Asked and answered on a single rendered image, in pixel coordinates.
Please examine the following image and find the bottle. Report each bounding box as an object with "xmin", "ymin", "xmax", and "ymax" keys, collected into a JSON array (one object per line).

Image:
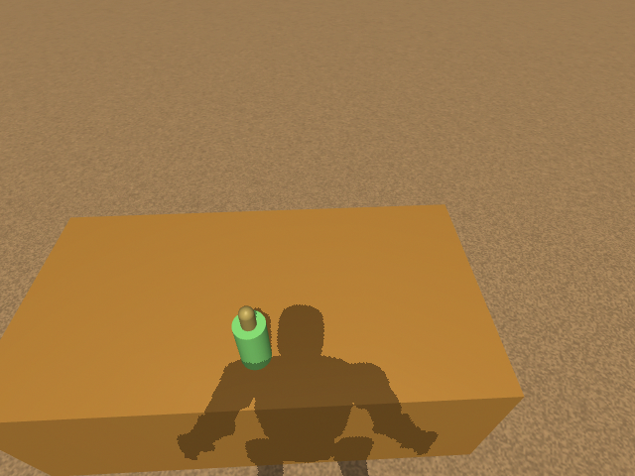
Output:
[{"xmin": 231, "ymin": 305, "xmax": 272, "ymax": 370}]

